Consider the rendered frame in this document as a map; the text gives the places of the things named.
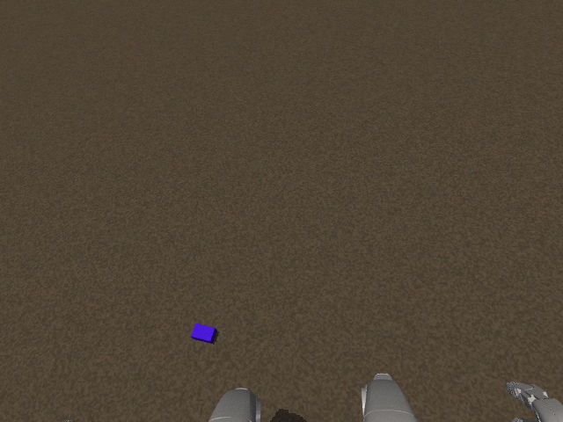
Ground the right robot hand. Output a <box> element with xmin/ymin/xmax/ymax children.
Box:
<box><xmin>506</xmin><ymin>382</ymin><xmax>563</xmax><ymax>422</ymax></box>

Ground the small box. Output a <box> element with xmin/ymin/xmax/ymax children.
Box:
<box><xmin>191</xmin><ymin>324</ymin><xmax>217</xmax><ymax>344</ymax></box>

